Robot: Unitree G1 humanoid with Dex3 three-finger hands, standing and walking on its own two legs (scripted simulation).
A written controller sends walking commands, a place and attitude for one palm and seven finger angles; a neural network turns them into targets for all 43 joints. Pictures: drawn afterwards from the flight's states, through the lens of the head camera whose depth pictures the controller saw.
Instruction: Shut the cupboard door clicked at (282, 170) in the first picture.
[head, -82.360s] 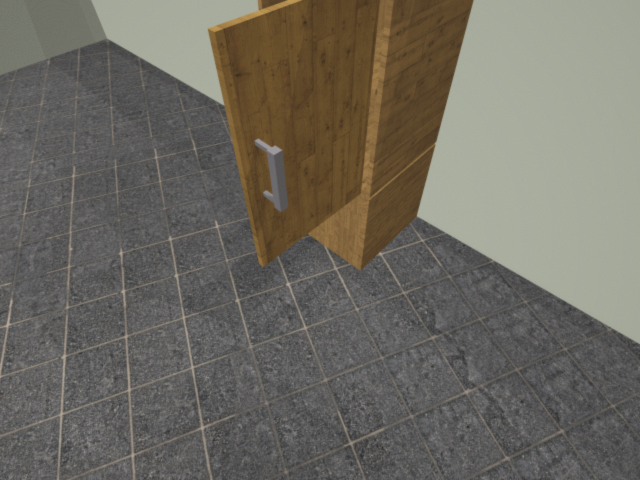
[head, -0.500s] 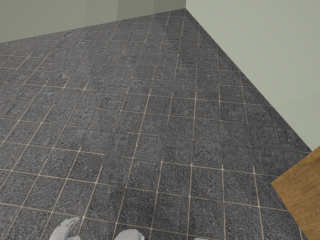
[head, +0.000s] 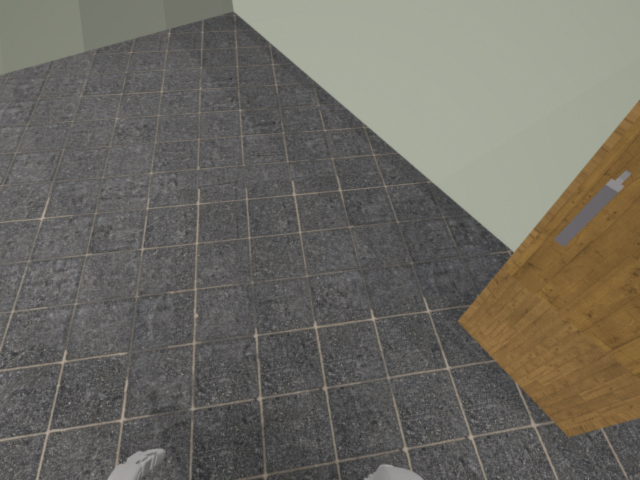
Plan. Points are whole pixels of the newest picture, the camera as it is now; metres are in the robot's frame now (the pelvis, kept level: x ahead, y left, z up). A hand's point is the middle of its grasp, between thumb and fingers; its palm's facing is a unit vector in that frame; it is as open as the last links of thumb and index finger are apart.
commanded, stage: turn to face it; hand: left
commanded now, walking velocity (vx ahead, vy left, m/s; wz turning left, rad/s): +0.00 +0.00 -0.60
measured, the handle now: (591, 209) +0.56 -0.44 -0.04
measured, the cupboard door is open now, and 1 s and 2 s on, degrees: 4 4 4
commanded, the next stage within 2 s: take the last steps up to it in 1.30 s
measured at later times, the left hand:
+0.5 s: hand (193, 451) +0.17 +0.19 -0.18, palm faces -0.24 -0.95 -0.21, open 7.4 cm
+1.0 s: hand (266, 402) +0.24 +0.10 -0.16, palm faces -0.53 -0.80 -0.26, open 7.4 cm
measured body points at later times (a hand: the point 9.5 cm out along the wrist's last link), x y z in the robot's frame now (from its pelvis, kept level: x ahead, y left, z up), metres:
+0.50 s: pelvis +0.04 +0.01 -0.01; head +0.09 +0.03 +0.44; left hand +0.18 +0.24 -0.16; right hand +0.06 -0.26 -0.13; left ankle +0.07 +0.12 -0.74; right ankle -0.03 -0.11 -0.69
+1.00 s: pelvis +0.04 -0.03 +0.00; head +0.07 -0.06 +0.44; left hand +0.26 +0.14 -0.14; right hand -0.05 -0.29 -0.15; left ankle +0.11 +0.10 -0.68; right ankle -0.02 -0.12 -0.74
